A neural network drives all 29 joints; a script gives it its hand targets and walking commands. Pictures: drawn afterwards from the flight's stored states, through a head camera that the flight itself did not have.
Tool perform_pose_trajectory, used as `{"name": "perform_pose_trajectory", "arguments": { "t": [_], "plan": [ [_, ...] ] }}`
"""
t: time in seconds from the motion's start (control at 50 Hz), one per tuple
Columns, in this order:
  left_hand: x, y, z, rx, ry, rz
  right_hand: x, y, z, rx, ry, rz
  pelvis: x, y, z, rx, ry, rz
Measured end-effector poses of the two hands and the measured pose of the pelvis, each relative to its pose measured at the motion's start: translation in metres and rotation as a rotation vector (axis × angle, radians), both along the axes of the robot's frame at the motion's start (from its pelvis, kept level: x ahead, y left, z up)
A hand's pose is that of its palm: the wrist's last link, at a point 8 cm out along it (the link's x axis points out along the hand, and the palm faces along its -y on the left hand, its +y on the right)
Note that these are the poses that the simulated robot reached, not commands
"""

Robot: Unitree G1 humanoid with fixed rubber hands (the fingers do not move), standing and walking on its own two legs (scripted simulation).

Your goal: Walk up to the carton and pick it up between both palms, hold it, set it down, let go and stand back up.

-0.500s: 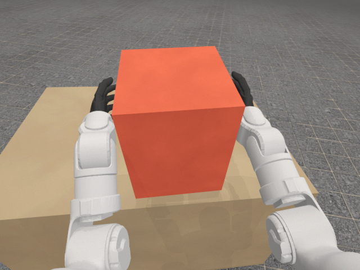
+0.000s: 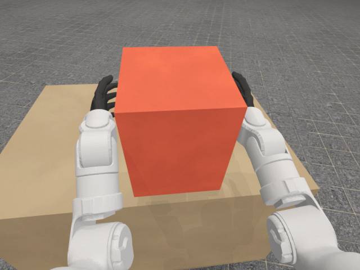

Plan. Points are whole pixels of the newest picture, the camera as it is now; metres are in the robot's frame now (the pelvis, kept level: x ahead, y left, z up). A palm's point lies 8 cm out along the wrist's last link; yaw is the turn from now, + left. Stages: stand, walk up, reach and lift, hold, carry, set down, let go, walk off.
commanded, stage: hold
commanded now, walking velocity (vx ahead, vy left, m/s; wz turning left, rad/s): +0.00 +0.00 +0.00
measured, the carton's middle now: (174, 123) +0.37 +0.00 +0.17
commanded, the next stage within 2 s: none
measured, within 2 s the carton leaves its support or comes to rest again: neither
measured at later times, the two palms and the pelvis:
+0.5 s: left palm (98, 114) +0.36 +0.15 +0.22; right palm (242, 105) +0.36 -0.14 +0.22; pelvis +0.00 +0.00 +0.00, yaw +1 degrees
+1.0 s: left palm (99, 113) +0.36 +0.15 +0.22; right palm (242, 104) +0.36 -0.14 +0.22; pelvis +0.00 +0.00 +0.00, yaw +0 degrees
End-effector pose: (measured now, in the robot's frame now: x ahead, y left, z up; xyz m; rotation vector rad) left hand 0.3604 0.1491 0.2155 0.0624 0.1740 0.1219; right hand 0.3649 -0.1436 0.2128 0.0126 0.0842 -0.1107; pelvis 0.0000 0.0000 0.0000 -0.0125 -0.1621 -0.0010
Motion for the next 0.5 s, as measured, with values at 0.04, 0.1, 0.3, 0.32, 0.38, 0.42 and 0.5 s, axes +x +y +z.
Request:
{"name": "perform_pose_trajectory", "arguments": {
  "t": [0.04,0.1,0.3,0.32,0.38,0.42,0.5],
  "plan": [
    [-0.001,0.0,0.001,0.005,-0.009,-0.004,-0.001,0.0,0.002,-0.009,-0.01,-0.002,0.0,0.0,0.0,-0.001,0.004,0.002],
    [-0.001,0.001,0.003,0.007,-0.02,-0.007,-0.002,0.001,0.007,-0.015,-0.022,-0.004,0.001,-0.001,0.0,-0.001,0.007,0.004],
    [-0.004,0.005,0.004,-0.008,-0.016,-0.001,-0.002,0.005,0.013,-0.016,-0.018,0.003,0.001,-0.002,0.0,-0.001,0.009,0.008],
    [-0.004,0.005,0.004,-0.009,-0.016,0.0,-0.002,0.005,0.014,-0.016,-0.018,0.003,0.001,-0.002,0.0,-0.001,0.009,0.009],
    [-0.004,0.006,0.003,-0.011,-0.012,0.0,-0.003,0.005,0.013,-0.017,-0.013,0.003,0.0,-0.002,0.0,-0.001,0.008,0.01],
    [-0.004,0.006,0.003,-0.01,-0.01,-0.001,-0.003,0.006,0.012,-0.016,-0.011,0.002,0.0,-0.002,0.0,-0.001,0.008,0.011],
    [-0.004,0.005,0.002,-0.006,-0.01,-0.003,-0.004,0.005,0.011,-0.014,-0.011,0.0,-0.001,-0.001,0.0,-0.002,0.01,0.011]
  ]
}}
